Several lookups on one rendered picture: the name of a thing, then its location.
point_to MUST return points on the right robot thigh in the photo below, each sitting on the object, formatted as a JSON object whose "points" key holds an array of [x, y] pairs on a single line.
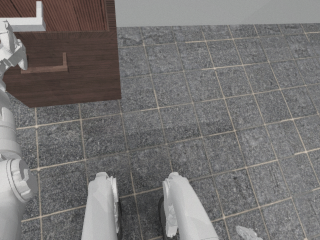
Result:
{"points": [[192, 220]]}

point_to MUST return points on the left robot upper arm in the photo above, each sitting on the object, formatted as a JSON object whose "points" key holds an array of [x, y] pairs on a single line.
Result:
{"points": [[17, 186]]}

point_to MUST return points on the left robot hand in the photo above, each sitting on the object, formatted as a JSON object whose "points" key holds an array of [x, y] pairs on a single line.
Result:
{"points": [[11, 52]]}

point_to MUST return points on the robot left forearm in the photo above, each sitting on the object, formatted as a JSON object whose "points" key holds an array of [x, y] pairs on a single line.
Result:
{"points": [[9, 147]]}

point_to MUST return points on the drawer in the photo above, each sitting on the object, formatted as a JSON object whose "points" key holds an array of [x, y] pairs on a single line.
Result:
{"points": [[59, 15]]}

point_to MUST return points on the right robot shin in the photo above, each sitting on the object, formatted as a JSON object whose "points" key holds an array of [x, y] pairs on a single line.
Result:
{"points": [[171, 220]]}

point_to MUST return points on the cabinet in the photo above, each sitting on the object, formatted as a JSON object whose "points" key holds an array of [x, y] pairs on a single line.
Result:
{"points": [[91, 56]]}

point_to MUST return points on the handle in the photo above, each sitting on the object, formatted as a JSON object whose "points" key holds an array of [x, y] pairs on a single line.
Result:
{"points": [[45, 71], [29, 24]]}

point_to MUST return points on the right robot hand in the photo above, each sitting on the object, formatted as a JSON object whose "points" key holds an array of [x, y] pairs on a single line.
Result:
{"points": [[247, 233]]}

